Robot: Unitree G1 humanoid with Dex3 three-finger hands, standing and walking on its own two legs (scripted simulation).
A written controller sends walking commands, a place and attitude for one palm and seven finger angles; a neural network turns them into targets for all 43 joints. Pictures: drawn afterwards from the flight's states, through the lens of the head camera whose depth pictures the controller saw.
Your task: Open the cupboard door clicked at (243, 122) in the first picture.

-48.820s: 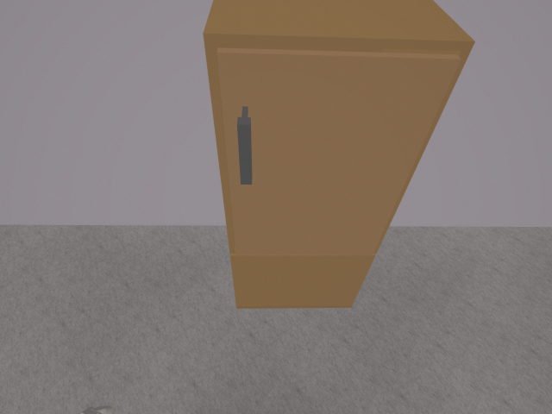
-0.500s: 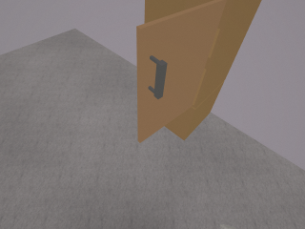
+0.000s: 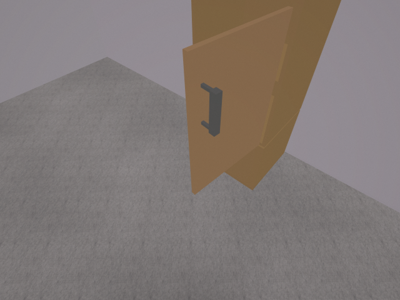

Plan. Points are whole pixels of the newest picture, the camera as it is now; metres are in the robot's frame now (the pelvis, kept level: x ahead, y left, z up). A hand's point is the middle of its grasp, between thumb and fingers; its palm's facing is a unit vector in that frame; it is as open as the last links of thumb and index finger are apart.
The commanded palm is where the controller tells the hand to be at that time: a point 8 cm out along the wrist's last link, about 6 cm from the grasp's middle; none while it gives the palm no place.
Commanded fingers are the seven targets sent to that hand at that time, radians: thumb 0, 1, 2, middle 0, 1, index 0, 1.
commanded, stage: let the arm hang, fingers relaxed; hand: left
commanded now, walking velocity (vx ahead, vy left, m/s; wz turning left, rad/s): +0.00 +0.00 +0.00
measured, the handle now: (209, 109) +0.57 +0.01 +0.06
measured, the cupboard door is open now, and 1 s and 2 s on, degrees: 83 83 83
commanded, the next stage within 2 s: look to check the result in 0.30 s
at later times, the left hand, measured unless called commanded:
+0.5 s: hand out of the picture -0.02 +0.13 -0.18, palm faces +0.05 -0.99 -0.16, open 7.4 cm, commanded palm none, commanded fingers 0.00 0.90 0.90 -0.20 -0.30 -0.20 -0.30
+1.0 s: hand out of the picture +0.00 +0.14 -0.18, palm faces +0.06 -0.98 -0.16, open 7.4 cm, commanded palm none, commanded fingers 0.00 0.90 0.90 -0.20 -0.30 -0.20 -0.30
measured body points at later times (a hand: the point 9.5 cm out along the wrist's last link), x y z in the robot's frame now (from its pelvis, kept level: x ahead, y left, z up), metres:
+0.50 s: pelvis +0.01 -0.02 +0.00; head +0.01 -0.02 +0.45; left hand -0.02 +0.19 -0.16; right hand -0.02 -0.22 -0.17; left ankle +0.05 +0.09 -0.74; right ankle +0.00 -0.13 -0.74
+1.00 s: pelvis +0.02 -0.02 +0.00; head +0.04 -0.02 +0.45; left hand +0.00 +0.19 -0.16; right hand +0.01 -0.23 -0.17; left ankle +0.05 +0.09 -0.74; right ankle +0.00 -0.13 -0.74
